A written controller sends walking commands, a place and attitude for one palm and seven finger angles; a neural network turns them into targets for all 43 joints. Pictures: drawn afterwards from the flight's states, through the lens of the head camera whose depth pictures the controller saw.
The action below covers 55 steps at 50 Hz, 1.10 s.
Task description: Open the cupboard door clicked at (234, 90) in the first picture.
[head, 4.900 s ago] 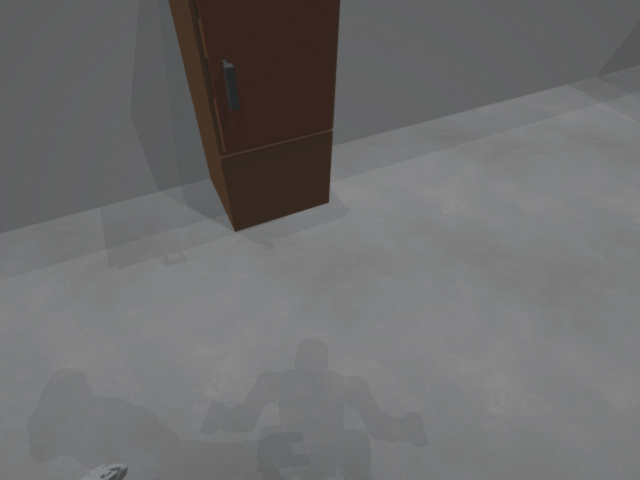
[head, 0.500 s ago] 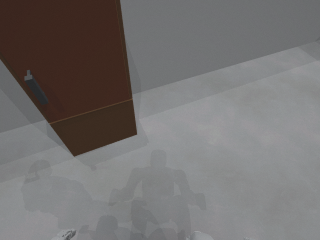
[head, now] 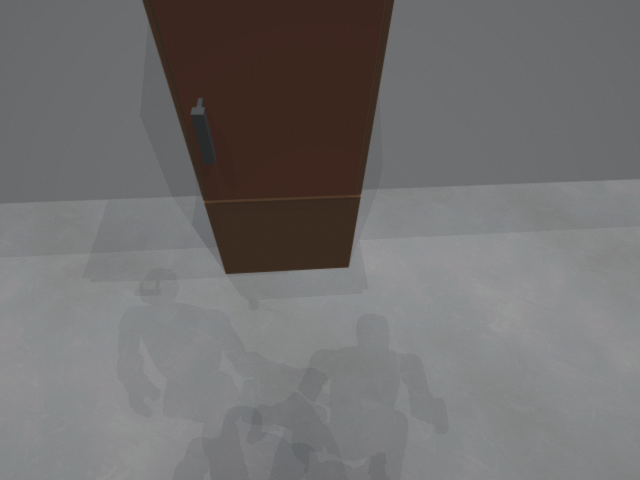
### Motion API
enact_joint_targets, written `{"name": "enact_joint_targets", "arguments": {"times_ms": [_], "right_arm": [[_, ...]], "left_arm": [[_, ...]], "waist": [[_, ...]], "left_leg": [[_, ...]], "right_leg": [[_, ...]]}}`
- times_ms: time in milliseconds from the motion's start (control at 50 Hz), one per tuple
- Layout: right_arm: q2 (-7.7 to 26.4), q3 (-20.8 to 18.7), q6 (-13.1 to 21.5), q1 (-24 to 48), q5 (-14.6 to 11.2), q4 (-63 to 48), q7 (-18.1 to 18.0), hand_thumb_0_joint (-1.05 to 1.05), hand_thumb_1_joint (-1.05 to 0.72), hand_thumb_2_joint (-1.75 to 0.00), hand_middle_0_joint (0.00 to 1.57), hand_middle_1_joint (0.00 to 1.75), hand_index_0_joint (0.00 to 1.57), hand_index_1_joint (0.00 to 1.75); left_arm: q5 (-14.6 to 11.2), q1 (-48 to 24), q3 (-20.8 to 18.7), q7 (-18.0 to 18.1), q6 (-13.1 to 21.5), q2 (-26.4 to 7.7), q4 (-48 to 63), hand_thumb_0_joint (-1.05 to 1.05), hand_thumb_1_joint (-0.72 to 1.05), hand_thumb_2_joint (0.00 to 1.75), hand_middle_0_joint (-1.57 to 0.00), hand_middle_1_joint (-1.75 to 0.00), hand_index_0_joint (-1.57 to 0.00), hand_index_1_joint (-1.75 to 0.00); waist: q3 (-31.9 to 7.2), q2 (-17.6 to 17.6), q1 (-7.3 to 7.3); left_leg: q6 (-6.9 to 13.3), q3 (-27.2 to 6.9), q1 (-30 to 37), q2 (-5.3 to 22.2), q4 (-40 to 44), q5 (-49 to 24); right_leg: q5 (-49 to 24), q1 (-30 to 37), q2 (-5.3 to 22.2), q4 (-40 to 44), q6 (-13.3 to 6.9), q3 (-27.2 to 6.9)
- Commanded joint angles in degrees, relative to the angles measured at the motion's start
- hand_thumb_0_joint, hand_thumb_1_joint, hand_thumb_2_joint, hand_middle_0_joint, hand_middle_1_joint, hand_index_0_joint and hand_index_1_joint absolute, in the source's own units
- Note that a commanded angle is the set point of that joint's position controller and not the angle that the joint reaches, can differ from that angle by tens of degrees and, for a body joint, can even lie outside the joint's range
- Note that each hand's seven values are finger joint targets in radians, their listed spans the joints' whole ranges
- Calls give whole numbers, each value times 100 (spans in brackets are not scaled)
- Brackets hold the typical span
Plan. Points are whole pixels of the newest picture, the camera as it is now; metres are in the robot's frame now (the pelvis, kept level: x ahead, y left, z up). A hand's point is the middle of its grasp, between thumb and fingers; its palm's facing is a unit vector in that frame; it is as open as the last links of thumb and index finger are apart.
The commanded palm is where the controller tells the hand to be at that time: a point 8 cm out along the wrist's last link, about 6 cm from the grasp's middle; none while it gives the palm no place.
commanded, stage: turn to face it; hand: left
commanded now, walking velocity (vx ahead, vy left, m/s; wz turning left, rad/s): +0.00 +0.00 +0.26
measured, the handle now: (205, 131) +0.79 +0.31 -0.09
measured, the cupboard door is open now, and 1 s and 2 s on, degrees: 0 0 0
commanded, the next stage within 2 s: take the last steps up to it in 0.18 s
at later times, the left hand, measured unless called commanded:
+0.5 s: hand out of the picture +0.03 +0.18 -0.15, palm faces +0.14 -0.96 -0.23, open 7.4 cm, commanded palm none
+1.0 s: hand out of the picture -0.02 +0.20 -0.17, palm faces +0.23 -0.97 -0.12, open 7.4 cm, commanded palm none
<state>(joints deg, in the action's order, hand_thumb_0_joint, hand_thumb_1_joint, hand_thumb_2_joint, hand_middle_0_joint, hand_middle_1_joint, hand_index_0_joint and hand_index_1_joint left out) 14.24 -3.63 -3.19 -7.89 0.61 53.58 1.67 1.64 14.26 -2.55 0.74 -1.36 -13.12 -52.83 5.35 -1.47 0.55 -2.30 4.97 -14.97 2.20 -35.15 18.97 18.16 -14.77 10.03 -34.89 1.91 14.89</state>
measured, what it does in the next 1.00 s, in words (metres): walks ahead: right foot, then left foot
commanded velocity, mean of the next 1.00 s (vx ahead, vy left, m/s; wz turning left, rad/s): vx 0.22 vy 0.00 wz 0.10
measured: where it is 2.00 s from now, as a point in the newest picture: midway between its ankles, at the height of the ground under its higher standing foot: (296, 454)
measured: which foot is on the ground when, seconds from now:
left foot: down 0.00-0.44, up 0.46-0.90, down 0.92-1.00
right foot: down 0.00-0.00, up 0.02-0.42, down 0.44-0.92, up 0.94-1.00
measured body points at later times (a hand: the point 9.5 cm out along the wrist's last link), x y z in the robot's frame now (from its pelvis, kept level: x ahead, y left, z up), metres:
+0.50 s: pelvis +0.00 -0.01 +0.00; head -0.01 -0.04 +0.45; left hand +0.03 +0.23 -0.13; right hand +0.05 -0.24 -0.16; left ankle -0.01 +0.11 -0.71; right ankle +0.00 -0.12 -0.73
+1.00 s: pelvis +0.10 +0.06 +0.00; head +0.12 +0.09 +0.45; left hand -0.03 +0.25 -0.16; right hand +0.21 -0.15 -0.14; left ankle +0.11 +0.17 -0.73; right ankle +0.03 -0.08 -0.67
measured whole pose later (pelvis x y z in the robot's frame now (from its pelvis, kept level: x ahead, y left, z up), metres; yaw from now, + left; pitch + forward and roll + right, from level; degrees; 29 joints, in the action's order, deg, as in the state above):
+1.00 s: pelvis +0.10 +0.06 +0.00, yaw +8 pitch -1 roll +0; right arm 7.8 -3.2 4.0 -10.7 1.1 58.8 -0.6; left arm 1.4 25.6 -2.2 0.1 0.2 -7.8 -67.7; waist 3.2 -2.7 1.5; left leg 1.7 9.3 -16.6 3.6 -33.6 16.2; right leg 27.3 -16.6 5.5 -57.8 -0.2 3.9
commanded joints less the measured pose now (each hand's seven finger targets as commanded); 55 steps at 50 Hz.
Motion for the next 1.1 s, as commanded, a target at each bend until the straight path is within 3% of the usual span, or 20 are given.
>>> {"name": "enact_joint_targets", "arguments": {"times_ms": [0,40,120,260,320,380,400,420,440,460,500,560,780,840,860,880,900,920,980,1080], "right_arm": [[1493,-278,209,-847,43,-265,-102,0,-90,-90,20,30,20,30],[1164,-192,233,-671,69,-150,-258,0,-90,-90,20,30,20,30],[825,-74,303,-190,36,-244,-278,0,-90,-90,20,30,20,30],[768,-104,251,-402,61,-73,-267,0,-90,-90,20,30,20,30],[712,-95,256,-462,102,19,-253,0,-90,-90,20,30,20,30],[588,-75,273,-373,59,89,-232,0,-90,-90,20,30,20,30],[292,-44,300,-447,22,91,-221,0,-90,-90,20,30,20,30],[-101,58,324,-412,-23,-86,-185,0,-90,-90,20,30,20,30],[276,-34,295,36,74,-282,-133,0,-90,-90,20,30,20,30],[315,-80,262,121,94,-248,-84,0,-90,-90,20,30,20,30],[242,-125,233,-352,122,78,-16,0,-90,-90,20,30,20,30],[-48,-91,226,-728,119,324,3,0,-90,-90,20,30,20,30],[-305,14,446,83,55,136,56,0,-90,-90,20,30,20,30],[-239,19,564,-642,63,382,-18,0,-90,-90,20,30,20,30],[-4,-27,621,-1327,78,624,-83,0,-90,-90,20,30,20,30],[606,-175,665,-2028,121,796,-165,0,-90,-90,20,30,20,30],[999,-239,631,-2622,100,914,-236,0,-90,-90,20,30,20,30],[888,-209,613,-2546,99,1011,-312,0,-90,-90,20,30,20,30],[53,-26,692,-1467,75,732,-318,0,-90,-90,20,30,20,30],[10,24,773,-1219,55,649,-329,0,-90,-90,20,30,20,30]], "left_arm": [[-74,-140,-138,49,-2,-510,627,0,90,90,-20,-30,-20,-30],[-80,-505,-181,88,-97,-569,454,0,90,90,-20,-30,-20,-30],[-89,-41,-173,7,-73,-536,77,0,90,90,-20,-30,-20,-30],[-103,-273,-96,43,-80,-363,106,0,90,90,-20,-30,-20,-30],[-87,-151,-66,9,8,-249,32,0,90,90,-20,-30,-20,-30],[-36,519,-56,-48,151,-241,-247,0,90,90,-20,-30,-20,-30],[15,829,-109,-21,232,-466,-357,0,90,90,-20,-30,-20,-30],[80,1135,-221,31,276,-983,-407,0,90,90,-20,-30,-20,-30],[-12,1307,-222,58,271,-1121,-351,0,90,90,-20,-30,-20,-30],[-23,1112,-224,75,328,-1007,-372,0,90,90,-20,-30,-20,-30],[-11,536,-120,80,390,-569,-313,0,90,90,-20,-30,-20,-30],[-48,731,-24,62,503,-241,-418,0,90,90,-20,-30,-20,-30],[28,1540,-83,63,544,-312,-1092,0,90,90,-20,-30,-20,-30],[-19,1355,-123,65,475,-323,-1137,0,90,90,-20,-30,-20,-30],[-35,1348,-91,48,452,-188,-1140,0,90,90,-20,-30,-20,-30],[-73,1487,-52,-1,439,127,-1041,0,90,90,-20,-30,-20,-30],[-67,1223,7,-18,444,272,-807,0,90,90,-20,-30,-20,-30],[-49,831,-1,16,414,213,-700,0,90,90,-20,-30,-20,-30],[-9,429,-92,-107,389,206,-769,0,90,90,-20,-30,-20,-30],[-5,563,-79,-149,209,325,-702,0,90,90,-20,-30,-20,-30]], "waist": [[-1042,1893,-414],[-699,1664,-369],[-746,980,-61],[-623,1018,-205],[-628,1178,-177],[-569,743,140],[-472,6,281],[-280,-1616,412],[45,-1272,599],[322,-1232,454],[483,-620,16],[325,-594,-55],[223,-791,260],[-48,-491,-115],[-436,34,-379],[-988,1381,-592],[-1092,1903,-745],[-999,1739,-800],[-41,689,-323],[-8,736,-3]], "left_leg": [[1291,-2237,1575,2238,1576,-4023],[1304,-1882,1017,1790,1572,-3800],[1105,-1087,1083,1215,1522,-3848],[1217,-1414,965,1218,1624,-3091],[1207,-1750,651,1188,1798,-1492],[896,-1631,-231,787,1432,428],[623,-1242,-1103,343,565,1010],[275,-362,-2262,-407,-938,1405],[292,-688,-2452,-157,-1821,1417],[320,-845,-2400,-41,-2347,944],[261,-726,-2229,178,-2748,93],[107,-457,-1915,215,-2659,-719],[203,131,-1452,298,-451,-321],[290,426,196,40,578,-615],[345,326,1253,68,993,-554],[700,-1231,2400,1262,1282,-313],[1156,-2638,2708,2262,1974,-428],[1284,-2751,2498,2364,2169,-286],[1144,-1536,751,1856,2384,-665],[1204,-645,562,1461,2576,-1431]], "right_leg": [[1967,-1646,-210,-2055,268,-708],[1429,-1692,-234,-2844,225,-1337],[607,-1457,-314,-2775,299,-1274],[750,-948,-523,-1462,281,-1200],[813,-428,-694,-741,168,-1091],[-32,892,-816,900,86,-945],[375,1682,-313,1572,-43,-1537],[1657,1997,1119,2511,-602,-3473],[2548,1149,1662,2999,-1018,-4155],[3005,527,1528,3239,-1027,-4317],[2221,203,1106,3043,-792,-3162],[586,289,545,2846,-574,-1929],[-513,945,758,2409,-909,-1564],[-778,360,503,1549,-735,-1263],[-1123,65,184,491,-585,-973],[-49,-985,-364,-1053,-308,-564],[1547,-1957,-798,-2385,-203,-646],[1503,-2287,-651,-3206,-288,-1124],[362,-1989,-150,-3300,-275,-1333],[-262,-1700,-203,-2210,-124,-1204]]}}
